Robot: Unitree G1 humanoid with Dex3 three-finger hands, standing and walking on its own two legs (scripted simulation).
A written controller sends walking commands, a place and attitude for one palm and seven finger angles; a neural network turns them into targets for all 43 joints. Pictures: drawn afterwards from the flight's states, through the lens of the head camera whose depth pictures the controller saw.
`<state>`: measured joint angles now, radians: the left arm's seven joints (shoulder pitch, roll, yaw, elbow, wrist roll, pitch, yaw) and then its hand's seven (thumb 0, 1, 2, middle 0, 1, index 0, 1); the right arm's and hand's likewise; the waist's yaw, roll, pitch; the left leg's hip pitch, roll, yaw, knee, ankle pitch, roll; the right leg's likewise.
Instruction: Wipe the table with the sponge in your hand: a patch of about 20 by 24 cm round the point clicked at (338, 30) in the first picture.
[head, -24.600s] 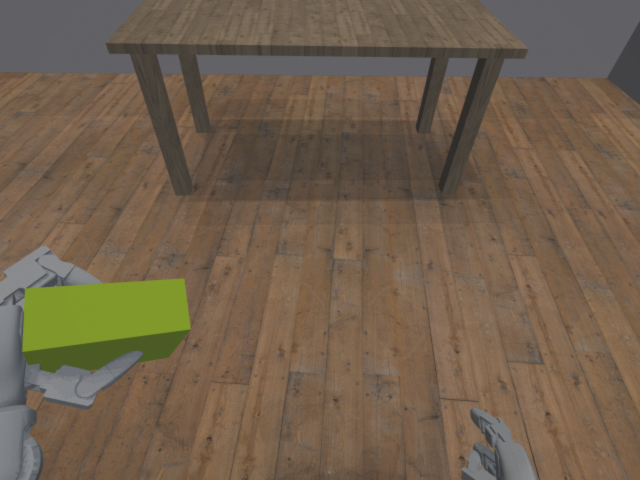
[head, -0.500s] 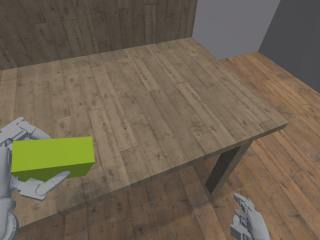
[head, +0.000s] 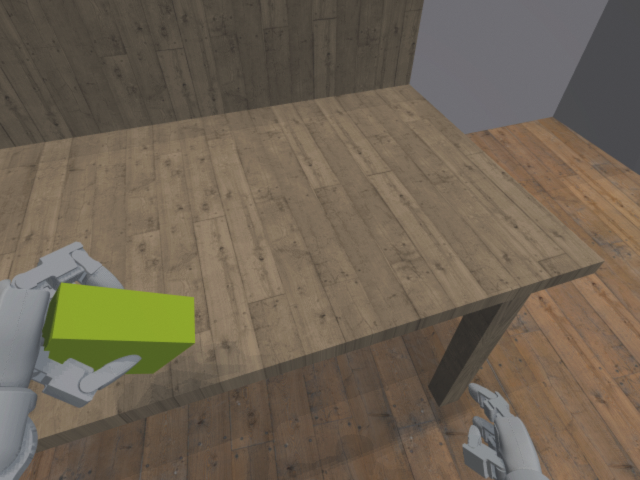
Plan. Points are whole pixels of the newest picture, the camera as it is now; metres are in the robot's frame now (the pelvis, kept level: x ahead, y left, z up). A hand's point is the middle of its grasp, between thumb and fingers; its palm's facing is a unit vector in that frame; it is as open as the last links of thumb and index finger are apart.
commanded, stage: turn the palm down, sponge in hand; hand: left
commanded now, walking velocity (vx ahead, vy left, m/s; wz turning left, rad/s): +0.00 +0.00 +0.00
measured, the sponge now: (134, 335) +0.22 +0.23 +0.12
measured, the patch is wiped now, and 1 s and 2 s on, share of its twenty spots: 0.00 0.00 0.00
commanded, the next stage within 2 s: move the sponge above the wiping area in 1.80 s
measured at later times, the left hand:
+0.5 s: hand (86, 299) +0.22 +0.26 +0.17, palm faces +0.34 -0.44 -0.83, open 9.4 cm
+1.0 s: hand (52, 300) +0.23 +0.31 +0.15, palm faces +0.21 -0.23 -0.95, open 9.4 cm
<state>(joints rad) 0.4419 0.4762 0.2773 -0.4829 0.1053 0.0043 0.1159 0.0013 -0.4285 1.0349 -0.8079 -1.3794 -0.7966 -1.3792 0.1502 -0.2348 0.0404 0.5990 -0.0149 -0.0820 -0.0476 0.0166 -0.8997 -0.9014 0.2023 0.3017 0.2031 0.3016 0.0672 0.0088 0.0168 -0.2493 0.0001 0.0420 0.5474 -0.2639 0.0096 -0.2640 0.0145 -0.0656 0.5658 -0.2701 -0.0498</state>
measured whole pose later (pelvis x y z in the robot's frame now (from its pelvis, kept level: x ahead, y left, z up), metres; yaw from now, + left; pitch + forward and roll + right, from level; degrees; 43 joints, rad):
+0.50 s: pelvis +0.02 -0.02 +0.00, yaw -1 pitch -1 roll +1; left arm 0.42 0.58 0.30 -0.48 0.29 0.17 0.11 0.00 -0.43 1.04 -0.81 -1.38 -0.80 -1.38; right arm 0.18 -0.28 0.01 0.58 0.03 -0.01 -0.10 0.02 -0.90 -0.90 0.20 0.30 0.20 0.30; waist 0.08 0.07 -0.02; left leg -0.25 0.03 0.04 0.57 -0.30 -0.02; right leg -0.27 0.05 -0.07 0.58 -0.31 -0.08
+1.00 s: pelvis +0.01 +0.00 +0.01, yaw +0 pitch -3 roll +1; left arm 0.20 0.57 0.11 -0.31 0.59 0.46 0.03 0.00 -0.43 1.04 -0.81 -1.38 -0.80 -1.38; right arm 0.07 -0.28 0.06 0.59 0.05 0.04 -0.11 0.02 -0.90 -0.90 0.20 0.30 0.20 0.30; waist 0.10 0.12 0.00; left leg -0.17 0.00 0.05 0.47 -0.24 0.01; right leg -0.19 0.02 -0.06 0.49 -0.24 -0.05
